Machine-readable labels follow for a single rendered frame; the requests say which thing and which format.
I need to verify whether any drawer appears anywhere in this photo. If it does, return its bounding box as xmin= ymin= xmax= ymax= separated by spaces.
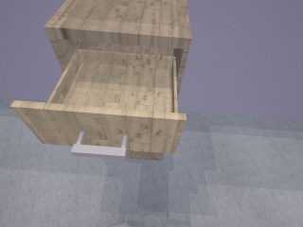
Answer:
xmin=10 ymin=49 xmax=187 ymax=154

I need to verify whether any handle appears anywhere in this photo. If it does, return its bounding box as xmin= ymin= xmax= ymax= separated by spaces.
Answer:
xmin=71 ymin=131 xmax=128 ymax=160

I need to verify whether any cabinet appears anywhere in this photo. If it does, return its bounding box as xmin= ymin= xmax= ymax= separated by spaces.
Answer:
xmin=44 ymin=0 xmax=192 ymax=162

